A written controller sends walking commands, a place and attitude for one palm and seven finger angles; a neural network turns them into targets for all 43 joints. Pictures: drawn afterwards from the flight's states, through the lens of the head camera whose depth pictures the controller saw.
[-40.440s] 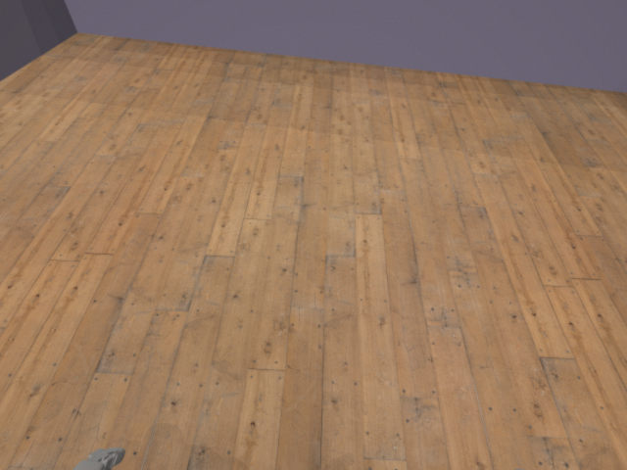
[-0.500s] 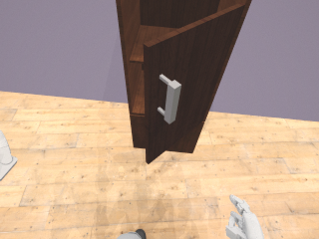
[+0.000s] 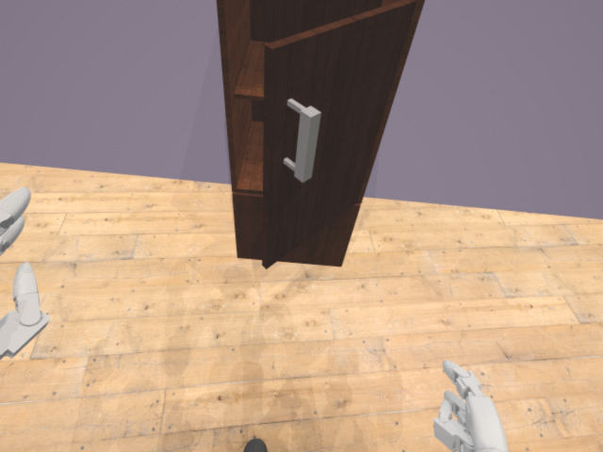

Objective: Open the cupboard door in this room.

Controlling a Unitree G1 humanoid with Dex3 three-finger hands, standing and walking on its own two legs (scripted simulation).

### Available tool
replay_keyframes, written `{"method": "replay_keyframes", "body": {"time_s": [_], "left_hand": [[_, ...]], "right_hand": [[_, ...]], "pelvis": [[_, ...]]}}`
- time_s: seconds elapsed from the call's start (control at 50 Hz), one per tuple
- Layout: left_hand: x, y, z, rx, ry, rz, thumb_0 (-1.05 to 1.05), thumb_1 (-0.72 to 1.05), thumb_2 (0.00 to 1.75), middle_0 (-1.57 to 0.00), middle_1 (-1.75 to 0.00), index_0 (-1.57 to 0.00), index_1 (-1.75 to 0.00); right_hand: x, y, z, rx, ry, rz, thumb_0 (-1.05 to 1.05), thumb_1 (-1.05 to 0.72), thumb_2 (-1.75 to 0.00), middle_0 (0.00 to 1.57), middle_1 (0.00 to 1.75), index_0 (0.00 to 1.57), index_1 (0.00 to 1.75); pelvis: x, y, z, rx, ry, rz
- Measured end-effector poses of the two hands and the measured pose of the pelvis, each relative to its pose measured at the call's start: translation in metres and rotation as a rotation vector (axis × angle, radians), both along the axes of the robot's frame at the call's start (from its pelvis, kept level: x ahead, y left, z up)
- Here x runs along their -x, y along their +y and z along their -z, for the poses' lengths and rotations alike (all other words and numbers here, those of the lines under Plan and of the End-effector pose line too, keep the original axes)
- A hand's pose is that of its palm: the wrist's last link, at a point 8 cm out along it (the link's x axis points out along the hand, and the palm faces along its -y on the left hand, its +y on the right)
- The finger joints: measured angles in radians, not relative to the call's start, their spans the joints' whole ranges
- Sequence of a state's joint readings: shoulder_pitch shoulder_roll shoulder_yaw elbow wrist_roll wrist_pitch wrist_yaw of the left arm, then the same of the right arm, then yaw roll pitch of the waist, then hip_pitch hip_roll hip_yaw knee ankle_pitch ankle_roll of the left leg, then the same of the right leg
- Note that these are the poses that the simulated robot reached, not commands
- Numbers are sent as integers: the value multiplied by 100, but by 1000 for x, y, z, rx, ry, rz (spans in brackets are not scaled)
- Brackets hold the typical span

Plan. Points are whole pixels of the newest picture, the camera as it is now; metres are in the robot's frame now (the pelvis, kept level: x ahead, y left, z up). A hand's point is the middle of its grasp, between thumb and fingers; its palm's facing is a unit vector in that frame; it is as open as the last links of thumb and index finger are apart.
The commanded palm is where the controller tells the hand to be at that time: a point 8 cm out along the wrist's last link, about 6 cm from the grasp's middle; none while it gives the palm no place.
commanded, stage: stop stepping back and stand still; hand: left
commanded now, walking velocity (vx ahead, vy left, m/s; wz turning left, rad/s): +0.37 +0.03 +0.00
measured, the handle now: (298, 141) +0.62 +0.05 +0.06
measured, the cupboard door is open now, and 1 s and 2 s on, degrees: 47 47 47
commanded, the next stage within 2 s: let the arm hang, fingers relaxed in 0.64 s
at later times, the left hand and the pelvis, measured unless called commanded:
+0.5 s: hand out of the picture +0.09 +0.26 +0.16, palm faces +0.46 -0.74 -0.50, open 7.4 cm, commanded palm +0.02 +0.30 +0.17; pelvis -0.10 -0.01 -0.02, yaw +3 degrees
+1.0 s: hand out of the picture -0.02 +0.17 -0.16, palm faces +0.05 -0.98 -0.18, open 7.4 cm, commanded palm none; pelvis -0.10 +0.00 -0.02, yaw +7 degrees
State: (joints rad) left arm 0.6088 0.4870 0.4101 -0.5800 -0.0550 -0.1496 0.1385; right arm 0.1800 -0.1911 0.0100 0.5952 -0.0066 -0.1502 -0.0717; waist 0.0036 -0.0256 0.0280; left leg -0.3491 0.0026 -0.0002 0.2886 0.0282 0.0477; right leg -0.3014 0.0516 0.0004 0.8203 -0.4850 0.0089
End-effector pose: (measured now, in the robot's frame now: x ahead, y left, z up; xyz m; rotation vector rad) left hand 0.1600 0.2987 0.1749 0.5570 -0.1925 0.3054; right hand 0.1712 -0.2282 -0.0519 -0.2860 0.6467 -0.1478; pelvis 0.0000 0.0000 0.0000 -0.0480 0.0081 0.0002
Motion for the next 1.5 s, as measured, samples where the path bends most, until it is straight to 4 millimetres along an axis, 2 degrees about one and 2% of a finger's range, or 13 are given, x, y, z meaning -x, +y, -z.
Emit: {"method": "replay_keyframes", "body": {"time_s": [0.16, 0.28, 0.38, 0.58, 0.74, 0.8, 0.88, 0.94, 1.0, 1.14, 1.28, 1.38, 1.5], "left_hand": [[85, -9, -13, -12, -92, -98, 1, 89, 89, -21, -31, -22, -31], [104, 7, -4, 50, -159, -172, 1, 89, 89, -21, -31, -22, -31], [108, 17, 5, 23, -132, -162, 1, 89, 89, -21, -31, -21, -31], [124, -11, -5, -79, -109, -80, 1, 89, 89, -21, -31, -22, -31], [125, 4, -4, -17, -96, -136, 1, 89, 89, -21, -31, -22, -31], [106, 17, 49, 48, 85, -141, 0, 89, 89, -21, -31, -21, -31], [102, 6, 180, 298, 586, -217, 0, 90, 90, -20, -30, -20, -30], [138, -34, 262, 428, 926, -213, 1, 91, 89, -19, -30, -20, -30], [194, -79, 310, 551, 1212, -191, 1, 91, 89, -20, -30, -20, -30], [258, -58, 320, 627, 1344, -377, -5, 101, 89, -21, -31, -21, -30], [302, -36, 313, 598, 1486, -462, -1, 95, 89, -20, -30, -21, -30], [308, -26, 311, 588, 1504, -479, 0, 92, 89, -20, -30, -20, -30], [292, -19, 311, 579, 1466, -452, 0, 91, 89, -20, -30, -20, -30]], "right_hand": [[74, -3, 30, -39, 108, -45, 1, -91, -90, 21, 30, 21, 30], [117, -13, 35, 12, 136, -1, 1, -91, -90, 21, 30, 21, 30], [133, -11, 38, -1, 80, 49, 1, -91, -90, 21, 30, 20, 30], [144, -8, 57, -76, 112, 2, 1, -91, -90, 21, 30, 20, 30], [137, -12, 38, -18, 116, 6, 1, -91, -90, 21, 30, 20, 30], [129, -14, 56, -22, 131, -43, 1, -91, -90, 21, 30, 20, 30], [136, -10, 83, -47, 261, -65, 1, -91, -90, 20, 30, 20, 30], [148, -5, 96, -88, 340, -56, 1, -91, -90, 20, 30, 20, 30], [169, 0, 98, -106, 443, -24, 1, -91, -90, 20, 30, 20, 30], [229, 7, 97, -79, 693, 6, 0, -92, -90, 21, 30, 20, 30], [261, 11, 96, -86, 793, 49, 0, -92, -90, 20, 30, 20, 30], [265, 11, 96, -79, 801, 60, 0, -91, -90, 21, 30, 20, 30], [249, 10, 95, -66, 756, 56, 0, -91, -90, 20, 30, 20, 30]], "pelvis": [[57, -14, 5, -45, 9, -31], [73, -5, 6, -55, 20, -63], [93, 1, 14, -70, -15, -56], [107, -11, 20, -53, -37, -53], [101, -2, 7, -66, -20, -55], [102, 10, 20, -35, 8, -82], [105, 8, 25, -72, 7, -119], [105, 1, 28, -88, -13, -117], [103, 0, 21, -68, -29, -120], [104, 2, 8, -39, -34, -131], [105, 11, 2, -41, -28, -126], [104, 17, 1, -44, -33, -124], [105, 23, 1, -47, -39, -120]]}}
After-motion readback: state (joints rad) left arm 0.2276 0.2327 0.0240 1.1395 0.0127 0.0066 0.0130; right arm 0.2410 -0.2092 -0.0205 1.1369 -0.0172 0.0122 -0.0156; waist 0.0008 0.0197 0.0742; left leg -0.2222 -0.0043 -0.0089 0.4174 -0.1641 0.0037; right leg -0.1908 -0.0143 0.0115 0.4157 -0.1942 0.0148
